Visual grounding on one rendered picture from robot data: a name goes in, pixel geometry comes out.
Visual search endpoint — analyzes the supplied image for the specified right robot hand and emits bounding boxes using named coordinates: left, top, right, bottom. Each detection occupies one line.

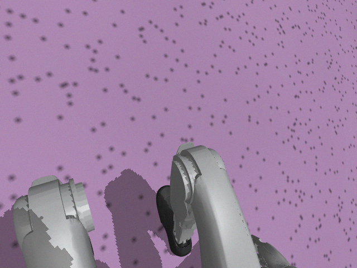
left=251, top=235, right=291, bottom=268

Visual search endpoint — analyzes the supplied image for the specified right robot foot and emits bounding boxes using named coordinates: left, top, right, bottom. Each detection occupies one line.
left=156, top=185, right=192, bottom=257

